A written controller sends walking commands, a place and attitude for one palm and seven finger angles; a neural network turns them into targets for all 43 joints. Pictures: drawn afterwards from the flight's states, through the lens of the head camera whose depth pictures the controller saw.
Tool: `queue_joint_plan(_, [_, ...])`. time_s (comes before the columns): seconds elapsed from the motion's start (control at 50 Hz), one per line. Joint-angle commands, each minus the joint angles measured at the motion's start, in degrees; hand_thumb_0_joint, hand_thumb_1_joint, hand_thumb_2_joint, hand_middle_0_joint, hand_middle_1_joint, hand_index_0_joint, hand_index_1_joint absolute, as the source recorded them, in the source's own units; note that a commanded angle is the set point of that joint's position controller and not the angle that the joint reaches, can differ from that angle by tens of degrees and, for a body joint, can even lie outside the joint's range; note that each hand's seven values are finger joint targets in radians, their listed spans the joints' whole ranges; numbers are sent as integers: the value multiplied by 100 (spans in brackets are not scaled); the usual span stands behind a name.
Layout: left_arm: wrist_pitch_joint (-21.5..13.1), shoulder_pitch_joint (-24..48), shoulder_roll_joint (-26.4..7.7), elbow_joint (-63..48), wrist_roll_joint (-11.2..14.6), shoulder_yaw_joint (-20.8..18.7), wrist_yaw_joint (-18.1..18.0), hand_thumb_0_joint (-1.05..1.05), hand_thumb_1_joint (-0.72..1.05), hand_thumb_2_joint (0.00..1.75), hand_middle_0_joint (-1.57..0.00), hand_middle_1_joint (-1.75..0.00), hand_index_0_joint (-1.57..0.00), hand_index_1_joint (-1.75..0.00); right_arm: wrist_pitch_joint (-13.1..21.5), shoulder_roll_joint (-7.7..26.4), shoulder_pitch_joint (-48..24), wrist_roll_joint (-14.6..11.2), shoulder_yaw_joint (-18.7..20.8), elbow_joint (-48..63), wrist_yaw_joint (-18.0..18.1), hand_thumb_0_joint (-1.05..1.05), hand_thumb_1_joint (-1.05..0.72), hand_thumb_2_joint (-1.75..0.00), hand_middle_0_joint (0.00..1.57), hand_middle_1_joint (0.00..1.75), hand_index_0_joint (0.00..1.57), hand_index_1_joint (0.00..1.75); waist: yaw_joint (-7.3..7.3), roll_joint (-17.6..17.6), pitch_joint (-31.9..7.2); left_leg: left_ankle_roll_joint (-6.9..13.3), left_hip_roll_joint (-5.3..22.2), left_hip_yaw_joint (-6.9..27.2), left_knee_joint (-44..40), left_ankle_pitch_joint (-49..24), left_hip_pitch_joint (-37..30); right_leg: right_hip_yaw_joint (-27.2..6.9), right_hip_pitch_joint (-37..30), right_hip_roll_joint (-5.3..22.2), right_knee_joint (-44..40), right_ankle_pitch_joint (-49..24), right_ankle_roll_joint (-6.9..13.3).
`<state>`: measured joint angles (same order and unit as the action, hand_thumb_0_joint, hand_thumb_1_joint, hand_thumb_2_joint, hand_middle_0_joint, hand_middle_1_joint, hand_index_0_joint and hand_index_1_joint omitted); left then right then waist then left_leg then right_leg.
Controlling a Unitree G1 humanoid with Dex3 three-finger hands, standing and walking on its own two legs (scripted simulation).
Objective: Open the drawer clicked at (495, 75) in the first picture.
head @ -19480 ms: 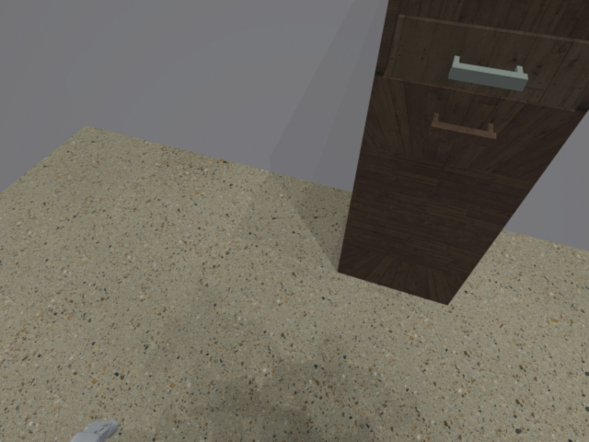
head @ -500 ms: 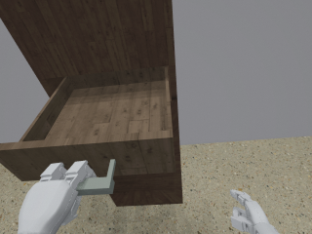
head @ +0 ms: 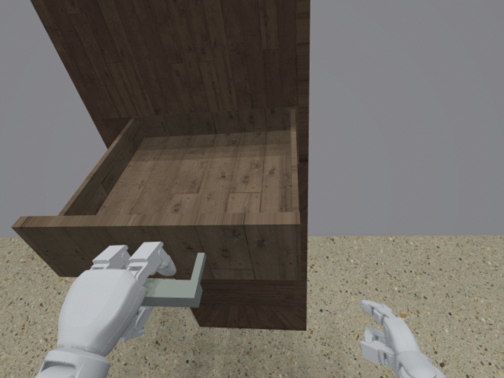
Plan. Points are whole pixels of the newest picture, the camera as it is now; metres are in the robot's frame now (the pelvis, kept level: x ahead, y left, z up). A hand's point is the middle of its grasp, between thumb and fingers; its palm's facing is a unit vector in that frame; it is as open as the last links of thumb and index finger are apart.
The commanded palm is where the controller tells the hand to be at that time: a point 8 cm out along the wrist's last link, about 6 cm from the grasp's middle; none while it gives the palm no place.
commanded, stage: open the thumb to release the handle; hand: left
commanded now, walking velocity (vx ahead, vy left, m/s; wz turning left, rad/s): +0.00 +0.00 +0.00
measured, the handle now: (152, 276) +0.20 +0.17 +0.14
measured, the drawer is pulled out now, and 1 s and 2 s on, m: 0.29 0.28 0.27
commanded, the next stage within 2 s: lift the hand off the handle in 0.28 s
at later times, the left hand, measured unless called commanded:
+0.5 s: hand (137, 309) +0.16 +0.18 +0.12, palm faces +0.15 -0.15 -0.98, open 13.7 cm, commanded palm +0.12 +0.20 +0.17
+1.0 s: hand (133, 295) +0.17 +0.19 +0.13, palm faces +0.11 -0.13 -0.99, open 13.7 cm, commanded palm +0.13 +0.20 +0.22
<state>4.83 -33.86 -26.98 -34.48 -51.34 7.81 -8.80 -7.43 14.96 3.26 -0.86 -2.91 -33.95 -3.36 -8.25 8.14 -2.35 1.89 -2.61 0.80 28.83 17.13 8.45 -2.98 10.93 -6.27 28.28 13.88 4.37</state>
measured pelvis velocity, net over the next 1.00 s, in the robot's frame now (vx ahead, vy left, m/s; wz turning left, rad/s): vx -0.02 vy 0.00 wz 0.01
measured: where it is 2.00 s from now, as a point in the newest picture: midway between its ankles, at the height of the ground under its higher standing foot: outside the picture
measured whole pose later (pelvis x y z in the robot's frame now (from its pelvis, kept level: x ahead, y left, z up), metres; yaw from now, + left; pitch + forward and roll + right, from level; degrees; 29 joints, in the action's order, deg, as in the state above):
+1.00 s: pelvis -0.02 +0.00 +0.00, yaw +1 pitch -6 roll +0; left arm 7.0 -19.7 -28.9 -27.8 -49.5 8.3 -1.3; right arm -5.6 14.4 2.0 -1.0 -3.0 -35.7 -2.3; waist -7.6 8.2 -0.2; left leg 1.9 -3.0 1.2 26.3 14.0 6.4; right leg -2.6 8.8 -5.7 25.8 11.1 4.3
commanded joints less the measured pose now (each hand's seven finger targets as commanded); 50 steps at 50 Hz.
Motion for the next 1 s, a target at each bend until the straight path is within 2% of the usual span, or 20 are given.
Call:
queue_joint_plan(0.0, [400,649,-890,-1052,-70,-1372,-258,0,6,54,-34,-126,-34,-126,252,422,-1333,-62,138,1133,26,0,-90,-90,20,30,20,30,-41,-629,-305,-80,213,86,-290,-1289,67,-709,-263,530,-755,-391,-234])
queue_joint_plan(0.16, [309,537,-971,-990,-14,-1504,-193,0,-50,30,-30,-120,-30,-120,218,452,-1178,-6,146,1132,20,0,-90,-90,20,30,20,30,-44,-673,-147,-65,185,11,-335,-1101,200,-722,-262,587,-876,-63,-266])
queue_joint_plan(0.3, [312,869,-997,-805,63,-1644,-191,0,-50,30,-30,-120,-30,-120,268,418,-1257,-35,167,1051,78,0,-90,-90,20,30,20,30,-28,-545,-87,-50,147,57,-325,-695,189,-842,-47,583,-1041,613,-236])
queue_joint_plan(0.34, [243,909,-965,-703,-8,-1616,-192,0,-50,30,-30,-120,-30,-120,289,408,-1165,21,217,1009,99,0,-90,-90,20,30,20,30,-44,-703,-103,-32,111,16,-322,-775,206,-804,-88,629,-1027,612,-236])
queue_joint_plan(0.36, [224,572,-200,-46,-85,-860,-102,0,-50,30,-30,-120,-30,-120,312,309,-1104,61,225,919,58,0,-90,-90,20,30,20,30,48,-900,326,-28,60,30,-310,-802,278,-695,196,588,-989,561,-219])
queue_joint_plan(0.4, [188,866,-617,-325,-11,-1222,-101,0,-50,30,-30,-120,-30,-120,324,369,-1150,-32,245,949,61,0,-90,-90,20,30,20,30,39,-813,-52,-42,110,28,-330,-565,260,-770,62,560,-987,744,-232])
queue_joint_plan(0.42, [212,1225,-686,-514,-145,-1183,-129,0,-50,30,-30,-120,-30,-120,310,387,-1168,33,248,990,80,0,-90,-90,20,30,20,30,-17,-656,-323,-11,70,-48,-331,-543,301,-742,-124,648,-982,823,-243])
queue_joint_plan(0.48, [235,1453,-615,-130,-315,-1070,-158,0,-50,30,-30,-120,-30,-120,327,335,-1142,53,262,870,110,0,-90,-90,20,30,20,30,19,-795,-147,-8,38,-9,-356,-603,300,-795,-45,645,-1005,824,-214])
queue_joint_plan(0.54, [326,1603,-501,-63,-280,-893,-73,0,-50,30,-30,-120,-30,-120,338,296,-1187,24,239,828,114,0,-90,-90,20,30,20,30,55,-778,-117,2,29,-1,-375,-678,277,-741,-75,634,-983,720,-208])
queue_joint_plan(0.58, [341,1805,-604,31,-314,-932,-28,0,-50,30,-30,-120,-30,-120,318,314,-1215,36,233,790,128,0,-90,-90,20,30,20,30,48,-901,-59,7,28,8,-418,-680,278,-756,-79,625,-1026,727,-221])
queue_joint_plan(0.6, [402,1792,-737,-5,-232,-1075,-12,0,-50,30,-30,-120,-30,-120,337,302,-1307,-32,203,833,139,0,-90,-90,20,30,20,30,53,-735,-62,-4,66,19,-404,-552,266,-795,-72,613,-1034,831,-212])
queue_joint_plan(0.66, [379,1960,-564,265,-299,-869,78,0,-50,30,-30,-120,-30,-120,325,264,-1228,26,202,750,145,0,-90,-90,20,30,20,30,64,-980,57,9,21,7,-479,-565,318,-701,-78,623,-1057,922,-233])
queue_joint_plan(0.7, [410,2219,-996,-194,-227,-1231,62,0,-50,30,-30,-120,-30,-120,335,326,-1345,-35,186,831,164,0,-90,-90,20,30,20,30,24,-597,-319,-6,61,23,-489,-511,263,-809,-327,621,-1002,837,-226])
queue_joint_plan(0.72, [435,2468,-829,-358,-329,-1022,86,0,-50,30,-30,-120,-30,-120,334,274,-1410,19,176,850,143,0,-90,-90,20,30,20,30,-9,-545,-468,10,26,-16,-476,-645,225,-747,-402,655,-978,781,-221])
queue_joint_plan(0.76, [410,2481,-711,-301,-233,-897,160,0,-50,30,-30,-120,-30,-120,337,259,-1340,23,189,815,138,0,-90,-90,20,30,20,30,63,-710,-179,17,31,22,-501,-735,108,-696,-216,626,-1073,749,-228])
queue_joint_plan(0.8, [435,2673,-1051,-498,-95,-1218,175,0,-50,30,-30,-120,-30,-120,385,284,-1424,-41,150,873,163,0,-90,-90,20,30,20,30,41,-576,-279,6,66,68,-528,-638,117,-753,-323,601,-1053,749,-228])
queue_joint_plan(0.86, [338,2753,-1088,-509,-69,-1311,225,0,-50,30,-30,-120,-30,-120,413,273,-1365,20,178,820,167,0,-90,-90,20,30,20,30,7,-748,-293,9,34,69,-557,-862,51,-725,-393,617,-1100,605,-228])
queue_joint_plan(0.9, [329,2910,-1337,-827,85,-1553,217,0,-50,30,-30,-120,-30,-120,471,298,-1466,-77,142,906,162,0,-90,-90,20,30,20,30,4,-336,-394,-21,80,107,-574,-756,36,-726,-412,595,-1046,614,-212])
queue_joint_plan(0.94, [265,2885,-1146,-812,42,-1419,236,0,-50,30,-30,-120,-30,-120,495,263,-1387,-9,181,850,136,0,-90,-90,20,30,20,30,-6,-522,-387,-20,48,88,-570,-976,-1,-675,-426,597,-1046,501,-193])
queue_joint_plan(0.98, [247,3064,-1199,-1063,112,-1434,231,0,-50,30,-30,-120,-30,-120,495,300,-1433,-19,182,880,117,0,-90,-90,20,30,20,30,2,-360,-455,-25,45,117,-592,-1048,-77,-648,-430,593,-1046,334,-197])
